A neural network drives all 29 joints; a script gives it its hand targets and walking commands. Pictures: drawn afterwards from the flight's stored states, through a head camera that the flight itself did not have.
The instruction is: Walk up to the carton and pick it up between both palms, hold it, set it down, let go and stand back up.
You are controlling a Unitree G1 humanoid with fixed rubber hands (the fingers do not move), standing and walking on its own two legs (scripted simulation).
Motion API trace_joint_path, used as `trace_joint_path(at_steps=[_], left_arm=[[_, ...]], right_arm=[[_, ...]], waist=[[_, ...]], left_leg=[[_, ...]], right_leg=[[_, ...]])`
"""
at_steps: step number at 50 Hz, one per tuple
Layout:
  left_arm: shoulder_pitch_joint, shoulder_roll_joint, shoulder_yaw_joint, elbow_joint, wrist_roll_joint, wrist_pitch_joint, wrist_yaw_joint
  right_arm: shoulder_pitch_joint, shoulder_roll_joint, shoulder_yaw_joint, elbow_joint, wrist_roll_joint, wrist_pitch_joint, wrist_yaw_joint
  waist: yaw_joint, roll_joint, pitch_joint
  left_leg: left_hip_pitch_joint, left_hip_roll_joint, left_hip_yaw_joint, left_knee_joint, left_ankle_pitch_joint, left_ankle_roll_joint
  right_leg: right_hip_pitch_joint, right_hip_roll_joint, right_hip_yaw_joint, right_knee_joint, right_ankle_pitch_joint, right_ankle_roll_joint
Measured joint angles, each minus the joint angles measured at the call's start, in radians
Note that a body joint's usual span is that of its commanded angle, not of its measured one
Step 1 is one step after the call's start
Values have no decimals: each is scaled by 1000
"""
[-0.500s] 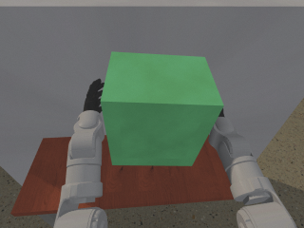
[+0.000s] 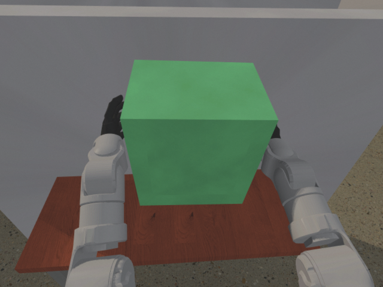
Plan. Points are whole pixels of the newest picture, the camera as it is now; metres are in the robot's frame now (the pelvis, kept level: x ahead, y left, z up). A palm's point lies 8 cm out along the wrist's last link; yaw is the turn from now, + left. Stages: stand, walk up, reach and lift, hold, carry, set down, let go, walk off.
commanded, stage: reach and lift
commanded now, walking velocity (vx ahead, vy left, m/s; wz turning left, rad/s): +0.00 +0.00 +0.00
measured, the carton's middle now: (193, 138) +0.37 +0.01 +0.17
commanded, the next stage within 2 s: hold in 0.32 s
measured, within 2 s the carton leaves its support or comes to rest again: neither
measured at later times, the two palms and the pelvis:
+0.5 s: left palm (111, 131) +0.37 +0.16 +0.19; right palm (268, 137) +0.36 -0.15 +0.17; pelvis +0.00 +0.00 +0.00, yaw +0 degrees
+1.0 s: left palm (111, 132) +0.37 +0.16 +0.18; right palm (267, 138) +0.37 -0.15 +0.16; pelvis +0.00 +0.00 +0.00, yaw +0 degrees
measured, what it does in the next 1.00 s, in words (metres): stands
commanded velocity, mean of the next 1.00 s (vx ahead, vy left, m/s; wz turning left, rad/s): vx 0.00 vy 0.00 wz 0.00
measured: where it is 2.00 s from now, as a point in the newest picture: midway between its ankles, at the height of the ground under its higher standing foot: outside the picture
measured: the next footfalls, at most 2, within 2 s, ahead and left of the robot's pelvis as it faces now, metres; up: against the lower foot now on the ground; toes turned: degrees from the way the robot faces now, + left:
none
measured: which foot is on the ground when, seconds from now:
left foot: down 0.00-1.00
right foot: down 0.00-1.00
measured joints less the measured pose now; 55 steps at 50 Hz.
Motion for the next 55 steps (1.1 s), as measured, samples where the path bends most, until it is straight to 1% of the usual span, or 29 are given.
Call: trace_joint_path(at_steps=[7,16,23,27,32,48,55], left_arm=[[-35,-3,19,38,9,11,-4],[-66,0,25,71,22,12,-5],[-64,-1,25,70,24,9,-6],[-47,-3,23,52,18,7,-6],[-47,0,23,57,20,4,-9],[-11,-3,12,-6,17,13,-16],[-21,-3,16,6,21,15,-18]], right_arm=[[-27,9,-27,31,-8,15,5],[-52,11,-44,65,-17,12,14],[-53,4,-32,67,-14,9,13],[-38,4,-22,48,-10,7,8],[-40,10,-31,52,-12,8,8],[-1,4,-3,-11,0,8,-8],[-10,9,-15,-2,-3,12,-6]], waist=[[9,-3,-9],[12,-3,-10],[11,-3,-3],[12,-6,-3],[8,-4,6],[7,0,15],[7,0,11]], left_leg=[[-1,-3,4,4,1,3],[1,-5,6,3,3,4],[10,-4,5,-1,2,3],[14,-2,5,-3,1,2],[17,-1,1,1,-3,1],[28,1,0,-2,-9,0],[24,0,1,-2,-7,-1]], right_leg=[[-6,-3,4,12,-2,2],[-5,-5,6,12,-1,4],[5,-4,4,7,-1,2],[10,-2,4,4,-2,1],[15,-1,0,6,-7,-1],[30,2,-1,-5,-8,-3],[23,1,0,0,-9,-3]])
